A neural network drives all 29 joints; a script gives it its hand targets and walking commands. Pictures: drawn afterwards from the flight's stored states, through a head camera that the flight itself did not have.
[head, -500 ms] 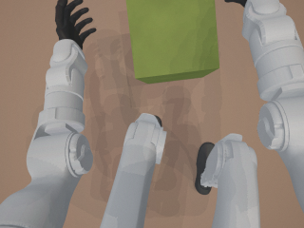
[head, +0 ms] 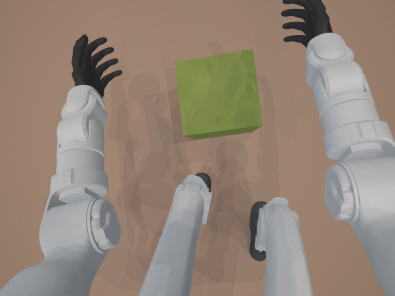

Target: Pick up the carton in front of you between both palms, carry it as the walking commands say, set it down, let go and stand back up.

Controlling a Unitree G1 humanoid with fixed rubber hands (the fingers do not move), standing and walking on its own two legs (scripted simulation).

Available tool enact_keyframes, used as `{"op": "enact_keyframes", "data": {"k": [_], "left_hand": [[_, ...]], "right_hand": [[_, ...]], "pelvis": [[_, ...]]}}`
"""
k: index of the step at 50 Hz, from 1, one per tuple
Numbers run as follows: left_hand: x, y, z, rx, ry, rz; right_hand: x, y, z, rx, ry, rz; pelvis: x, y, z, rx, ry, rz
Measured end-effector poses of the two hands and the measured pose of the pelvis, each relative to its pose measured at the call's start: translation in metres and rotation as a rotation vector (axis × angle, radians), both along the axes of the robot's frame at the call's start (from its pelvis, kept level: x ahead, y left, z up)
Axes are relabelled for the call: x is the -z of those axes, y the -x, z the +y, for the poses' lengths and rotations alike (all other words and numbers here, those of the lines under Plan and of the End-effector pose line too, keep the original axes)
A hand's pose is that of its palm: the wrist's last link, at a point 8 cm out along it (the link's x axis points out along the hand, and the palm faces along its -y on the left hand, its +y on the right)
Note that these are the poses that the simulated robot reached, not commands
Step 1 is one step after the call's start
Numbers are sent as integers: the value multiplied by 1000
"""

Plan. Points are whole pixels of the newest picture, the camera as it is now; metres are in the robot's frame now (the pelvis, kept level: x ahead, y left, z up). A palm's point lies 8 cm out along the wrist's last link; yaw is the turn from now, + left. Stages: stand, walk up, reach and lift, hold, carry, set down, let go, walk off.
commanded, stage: set down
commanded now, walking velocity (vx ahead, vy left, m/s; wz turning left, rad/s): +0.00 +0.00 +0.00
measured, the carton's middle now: (219, 102) +0.50 +0.10 -0.44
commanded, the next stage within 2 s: let go in 0.14 s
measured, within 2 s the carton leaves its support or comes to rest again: neither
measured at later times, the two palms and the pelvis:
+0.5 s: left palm (43, 108) +0.37 +0.29 +0.03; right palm (376, 94) +0.45 -0.10 +0.02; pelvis +0.04 +0.02 +0.13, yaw -1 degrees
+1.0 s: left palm out of the picture +0.25 +0.25 +0.14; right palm out of the picture +0.33 -0.19 +0.12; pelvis +0.10 +0.01 +0.20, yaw +2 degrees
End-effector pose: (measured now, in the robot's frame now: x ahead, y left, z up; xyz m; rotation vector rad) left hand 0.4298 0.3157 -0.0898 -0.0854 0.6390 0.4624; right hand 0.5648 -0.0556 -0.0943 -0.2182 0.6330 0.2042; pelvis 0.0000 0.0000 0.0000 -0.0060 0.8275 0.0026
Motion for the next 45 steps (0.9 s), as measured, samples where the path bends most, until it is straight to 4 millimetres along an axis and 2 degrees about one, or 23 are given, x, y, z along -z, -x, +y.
{"op": "enact_keyframes", "data": {"k": [9, 14, 17, 21, 27, 35, 45], "left_hand": [[-51, 1, -3, 20, -5, -3], [-71, 5, -9, 82, -20, 15], [-82, 15, -15, 144, -29, 44], [-99, 37, -21, 237, -42, 98], [-132, 71, -20, 344, -61, 152], [-174, 117, -21, 383, -66, 171], [-216, 170, -52, 363, -57, 179]], "right_hand": [[-53, 2, -7, 15, -4, 7], [-73, 15, -15, 49, 12, 9], [-82, 36, -23, 88, 33, 15], [-96, 76, -35, 156, 59, 35], [-127, 129, -48, 234, 74, 53], [-165, 167, -66, 231, 75, 63], [-197, 214, -105, 206, 75, 88]], "pelvis": [[-48, -9, 3, -2, 7, -20], [-71, -15, 7, -2, 15, -40], [-87, -20, 10, -1, 21, -63], [-109, -29, 17, 0, 25, -120], [-140, -44, 26, -2, 27, -242], [-169, -66, 33, -15, 15, -404], [-196, -92, 23, -29, -11, -598]]}}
